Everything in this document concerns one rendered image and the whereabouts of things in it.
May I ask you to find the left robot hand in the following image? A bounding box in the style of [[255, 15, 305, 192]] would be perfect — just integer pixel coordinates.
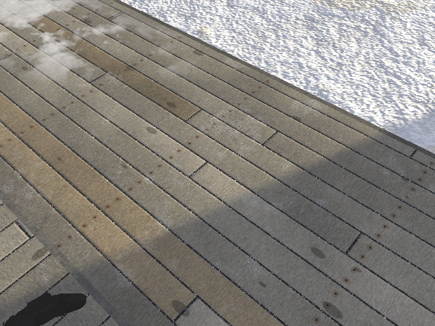
[[3, 293, 86, 326]]

